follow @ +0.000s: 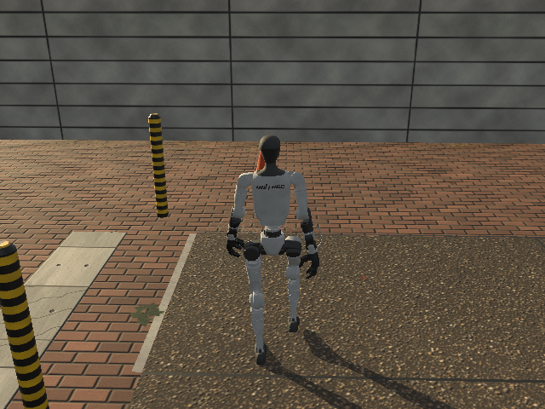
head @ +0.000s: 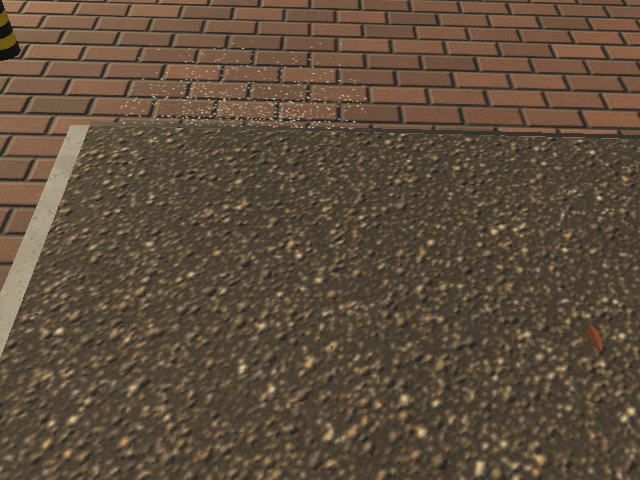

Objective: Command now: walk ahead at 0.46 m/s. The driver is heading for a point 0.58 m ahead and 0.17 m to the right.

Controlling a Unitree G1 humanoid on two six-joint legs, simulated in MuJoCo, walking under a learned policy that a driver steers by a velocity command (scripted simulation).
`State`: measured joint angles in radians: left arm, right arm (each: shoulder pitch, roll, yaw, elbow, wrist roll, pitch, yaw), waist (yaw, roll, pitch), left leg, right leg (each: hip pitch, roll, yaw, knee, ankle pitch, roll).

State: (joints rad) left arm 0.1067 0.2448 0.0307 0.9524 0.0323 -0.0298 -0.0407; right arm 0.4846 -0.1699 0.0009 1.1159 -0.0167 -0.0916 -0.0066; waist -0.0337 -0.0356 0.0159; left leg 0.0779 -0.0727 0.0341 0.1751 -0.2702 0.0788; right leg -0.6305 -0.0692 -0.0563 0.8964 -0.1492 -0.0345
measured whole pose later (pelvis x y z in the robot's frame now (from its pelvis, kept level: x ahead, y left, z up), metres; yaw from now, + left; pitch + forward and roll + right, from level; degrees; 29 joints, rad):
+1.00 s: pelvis +0.52 -0.01 +0.00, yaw -16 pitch +1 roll +0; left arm 0.16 0.25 0.07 0.90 0.03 0.00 0.00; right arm 0.29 -0.21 -0.02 0.95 -0.02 -0.09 -0.01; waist -0.02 -0.04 0.07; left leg -0.22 -0.01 0.10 0.35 -0.15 0.06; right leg -0.51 0.02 0.05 0.88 -0.30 -0.01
